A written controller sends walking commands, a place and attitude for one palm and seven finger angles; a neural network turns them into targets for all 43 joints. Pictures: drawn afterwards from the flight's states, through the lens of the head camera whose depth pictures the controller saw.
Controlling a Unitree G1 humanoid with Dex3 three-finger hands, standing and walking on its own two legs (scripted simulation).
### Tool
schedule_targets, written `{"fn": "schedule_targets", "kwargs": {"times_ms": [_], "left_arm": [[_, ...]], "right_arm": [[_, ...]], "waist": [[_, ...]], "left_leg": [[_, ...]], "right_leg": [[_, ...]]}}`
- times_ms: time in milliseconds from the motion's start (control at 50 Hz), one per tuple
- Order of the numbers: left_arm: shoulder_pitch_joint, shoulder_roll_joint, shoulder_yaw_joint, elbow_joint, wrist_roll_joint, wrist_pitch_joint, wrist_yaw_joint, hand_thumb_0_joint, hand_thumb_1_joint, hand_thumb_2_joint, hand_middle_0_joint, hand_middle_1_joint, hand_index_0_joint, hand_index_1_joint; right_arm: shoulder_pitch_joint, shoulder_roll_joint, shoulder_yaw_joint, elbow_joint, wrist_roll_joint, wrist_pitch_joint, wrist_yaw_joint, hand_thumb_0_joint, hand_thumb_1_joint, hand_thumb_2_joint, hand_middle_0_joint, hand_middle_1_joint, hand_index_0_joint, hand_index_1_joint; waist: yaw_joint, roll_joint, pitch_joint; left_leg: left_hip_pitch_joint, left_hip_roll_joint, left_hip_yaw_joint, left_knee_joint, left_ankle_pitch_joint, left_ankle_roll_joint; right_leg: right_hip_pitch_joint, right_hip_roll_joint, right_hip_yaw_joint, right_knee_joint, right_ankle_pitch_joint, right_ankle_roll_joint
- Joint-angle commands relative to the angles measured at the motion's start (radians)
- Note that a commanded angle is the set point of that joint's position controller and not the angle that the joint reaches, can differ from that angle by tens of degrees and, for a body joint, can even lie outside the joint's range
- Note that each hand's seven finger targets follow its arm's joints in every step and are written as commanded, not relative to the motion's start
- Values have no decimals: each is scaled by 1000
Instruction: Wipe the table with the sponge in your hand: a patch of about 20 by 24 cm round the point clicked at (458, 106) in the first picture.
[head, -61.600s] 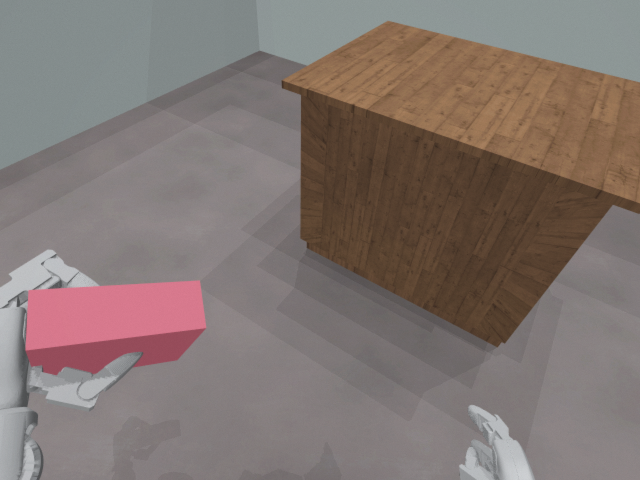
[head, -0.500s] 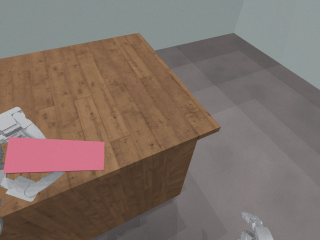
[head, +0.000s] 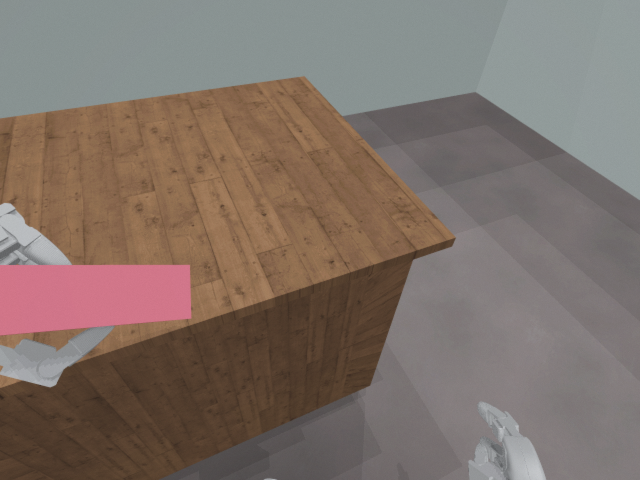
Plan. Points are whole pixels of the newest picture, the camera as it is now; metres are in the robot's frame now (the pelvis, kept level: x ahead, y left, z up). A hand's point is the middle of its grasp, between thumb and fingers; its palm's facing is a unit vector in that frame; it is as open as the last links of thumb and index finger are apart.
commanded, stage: step back with the hand held close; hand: left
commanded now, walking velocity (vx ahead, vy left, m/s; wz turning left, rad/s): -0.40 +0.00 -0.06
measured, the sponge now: (120, 299) +0.24 +0.21 +0.17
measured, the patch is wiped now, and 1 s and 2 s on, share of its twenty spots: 1.00 1.00 1.00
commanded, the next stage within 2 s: stop stepping back and stand still in 0.38 s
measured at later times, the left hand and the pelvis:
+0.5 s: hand (3, 407) +0.13 +0.24 +0.19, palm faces +0.27 -0.85 -0.44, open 9.0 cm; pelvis -0.12 +0.02 +0.01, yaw -5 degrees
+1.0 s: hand out of the picture -0.03 +0.21 +0.20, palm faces +0.33 -0.89 -0.32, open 9.0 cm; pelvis -0.25 -0.01 +0.01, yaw -2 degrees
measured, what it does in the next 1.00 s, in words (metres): walks backwards: right foot, then left foot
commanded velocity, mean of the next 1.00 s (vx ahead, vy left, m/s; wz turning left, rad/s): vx -0.02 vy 0.02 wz -0.01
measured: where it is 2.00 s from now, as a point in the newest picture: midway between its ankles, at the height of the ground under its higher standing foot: outside the picture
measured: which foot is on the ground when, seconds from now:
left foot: down 0.00-0.14, up 0.16-0.34, down 0.36-0.68, up 0.70-0.94, down 0.96-1.00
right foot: up 0.00-0.10, down 0.12-0.38, up 0.40-0.66, down 0.68-1.00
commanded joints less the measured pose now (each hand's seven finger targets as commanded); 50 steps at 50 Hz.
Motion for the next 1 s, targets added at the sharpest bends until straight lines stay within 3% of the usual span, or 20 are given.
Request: {"fn": "schedule_targets", "kwargs": {"times_ms": [0,80,120,160,220,280,320,340,380,460,560,620,640,680,720,780,880,900,940,980], "left_arm": [[-106,87,34,-175,-24,-53,11,0,100,1300,-1200,-1600,-1200,-1600],[-151,85,-18,-205,-21,-68,-7,0,100,1300,-1200,-1600,-1200,-1600],[-193,139,-15,-230,-23,-94,1,0,100,1300,-1200,-1600,-1200,-1600],[-162,151,6,-216,-26,-103,-3,0,100,1300,-1200,-1600,-1200,-1600],[-76,185,81,-213,-28,-82,-4,0,100,1300,-1200,-1600,-1200,-1600],[-43,172,88,-205,-38,-83,5,0,100,1300,-1200,-1600,-1200,-1600],[-23,174,97,-253,-54,-91,14,0,100,1300,-1200,-1600,-1200,-1600],[-15,181,117,-302,-54,-95,19,0,100,1300,-1200,-1600,-1200,-1600],[47,148,112,-248,-40,-90,12,0,100,1300,-1200,-1600,-1200,-1600],[50,126,81,-388,-28,-59,19,0,100,1300,-1200,-1600,-1200,-1600],[91,143,91,-332,-44,-14,30,0,100,1300,-1200,-1600,-1200,-1600],[46,126,88,-195,-27,9,35,0,100,1300,-1200,-1600,-1200,-1600],[16,121,73,-144,-19,12,29,0,100,1300,-1200,-1600,-1200,-1600],[-48,144,52,-93,-19,10,11,0,100,1300,-1200,-1600,-1200,-1600],[-151,117,9,-70,-23,5,1,0,100,1300,-1200,-1600,-1200,-1600],[-218,124,-14,-94,-22,-10,-11,0,100,1300,-1200,-1600,-1200,-1600],[-152,132,-4,-139,-27,-18,28,0,100,1300,-1200,-1600,-1200,-1600],[-136,138,10,-166,-29,-26,32,0,100,1300,-1200,-1600,-1200,-1600],[-128,140,31,-218,-27,-34,36,0,100,1300,-1200,-1600,-1200,-1600],[-121,205,98,-208,-15,-32,37,0,100,1300,-1200,-1600,-1200,-1600]], "right_arm": [[-77,-123,-40,-131,8,-73,-2,0,-900,-900,200,300,200,300],[-96,-106,-23,-112,-1,-75,2,0,-900,-900,200,300,200,300],[-102,-71,-9,-91,5,-70,0,0,-900,-900,200,300,200,300],[-110,-85,-41,-110,26,-64,-9,0,-900,-900,200,300,200,300],[-142,-52,-5,-140,16,-25,-15,0,-900,-900,200,300,200,300],[-159,-65,-4,-135,19,-3,-26,0,-900,-900,200,300,200,300],[-131,-100,-25,-143,25,-2,-25,0,-900,-900,200,300,200,300],[-114,-126,-53,-151,20,-10,-13,0,-900,-900,200,300,200,300],[-68,-116,-68,-125,24,-30,20,0,-900,-900,200,300,200,300],[-49,-119,-68,-104,16,-70,41,0,-900,-900,200,300,200,300],[-79,-128,-54,-132,33,-103,24,0,-900,-900,200,300,200,300],[-96,-129,-41,-113,22,-84,3,0,-900,-900,200,300,200,300],[-91,-119,-42,-105,17,-74,-1,0,-900,-900,200,300,200,300],[-73,-118,-52,-82,20,-56,-2,0,-900,-900,200,300,200,300],[-97,-125,-46,-49,26,-74,-9,0,-900,-900,200,300,200,300],[-126,-109,-31,-60,18,-59,-9,0,-900,-900,200,300,200,300],[-104,-106,-14,-73,6,-104,-47,0,-900,-900,200,300,200,300],[-88,-116,-12,-80,0,-108,-49,0,-900,-900,200,300,200,300],[-76,-154,-24,-99,3,-111,-42,0,-900,-900,200,300,200,300],[-68,-115,-34,-89,14,-123,-36,0,-900,-900,200,300,200,300]], "waist": [[11,131,-80],[9,123,-81],[1,-182,-90],[9,-343,-109],[4,-147,-79],[-7,9,-83],[-13,46,-154],[2,194,-201],[0,158,-225],[-2,182,-217],[-9,196,-130],[7,166,-71],[6,60,-50],[-23,-273,-20],[-33,-301,7],[-43,-107,45],[-19,-95,-53],[-18,-14,-80],[-16,313,-49],[-16,292,-70]], "left_leg": [[82,222,-228,-384,-358,62],[158,149,-122,-173,-215,-11],[166,13,17,222,-195,-74],[9,-7,-13,485,-308,-75],[-22,29,-2,391,-296,-58],[62,9,48,-29,-134,-72],[293,115,-12,-256,392,-43],[461,293,-204,-224,785,27],[575,363,-210,-191,919,88],[483,291,-129,-216,814,56],[198,244,-131,-372,-228,42],[23,168,-84,-365,-516,0],[-7,98,-10,-228,-523,-22],[67,-17,54,408,-335,-49],[32,18,-25,555,-203,-43],[128,81,8,328,-200,-23],[316,14,145,-126,-322,22],[309,30,94,-239,-377,42],[306,251,-256,-437,-569,136],[225,315,-277,-463,-542,170]], "right_leg": [[84,-1,9,-101,-77,-3],[118,-101,97,-525,160,-76],[47,-348,333,-621,553,-163],[167,-383,251,-517,940,-169],[231,-373,188,-425,1038,-158],[287,-313,145,-292,1079,-122],[191,-191,70,-177,665,-40],[-12,-90,50,-92,140,3],[-154,-37,94,59,-172,-8],[-77,-49,58,-10,-36,16],[107,-56,13,-134,-13,2],[326,-14,-67,-389,44,-25],[344,-48,-42,-514,73,-53],[65,-329,259,-737,95,-172],[-28,-358,324,-738,-41,-171],[-134,-343,184,-689,-163,-146],[-24,-278,150,-605,-321,-118],[42,-224,130,-506,-288,-100],[-37,-39,-70,-105,-101,-24],[-87,-56,-26,188,-98,-4]]}}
